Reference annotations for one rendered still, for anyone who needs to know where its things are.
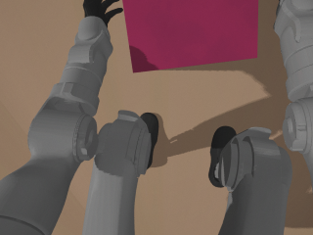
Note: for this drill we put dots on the left robot upper arm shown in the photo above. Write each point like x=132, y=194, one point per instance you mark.
x=32, y=197

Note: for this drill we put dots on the robot left forearm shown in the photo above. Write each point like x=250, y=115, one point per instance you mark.
x=84, y=72

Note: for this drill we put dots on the left robot thigh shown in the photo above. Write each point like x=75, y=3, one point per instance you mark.
x=110, y=207

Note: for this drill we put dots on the carton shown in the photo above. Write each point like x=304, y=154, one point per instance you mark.
x=170, y=34

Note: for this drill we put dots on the robot right forearm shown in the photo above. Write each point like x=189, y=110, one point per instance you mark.
x=294, y=26

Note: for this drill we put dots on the right robot thigh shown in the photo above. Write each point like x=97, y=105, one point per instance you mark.
x=257, y=201

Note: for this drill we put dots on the robot thigh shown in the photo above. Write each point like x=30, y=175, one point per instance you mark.
x=110, y=207
x=257, y=201

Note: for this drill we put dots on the robot left hand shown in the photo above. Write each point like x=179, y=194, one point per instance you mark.
x=97, y=8

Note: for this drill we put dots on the right robot upper arm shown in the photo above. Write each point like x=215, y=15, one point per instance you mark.
x=298, y=130

